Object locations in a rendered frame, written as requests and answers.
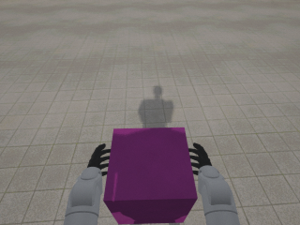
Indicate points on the carton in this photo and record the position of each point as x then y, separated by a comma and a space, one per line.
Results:
149, 178

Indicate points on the robot right hand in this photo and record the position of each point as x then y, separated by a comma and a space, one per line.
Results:
202, 158

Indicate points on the left robot forearm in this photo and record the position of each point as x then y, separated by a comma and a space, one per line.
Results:
84, 199

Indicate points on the right robot forearm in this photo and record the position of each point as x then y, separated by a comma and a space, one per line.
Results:
217, 198

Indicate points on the robot left hand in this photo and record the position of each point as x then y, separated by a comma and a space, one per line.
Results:
96, 158

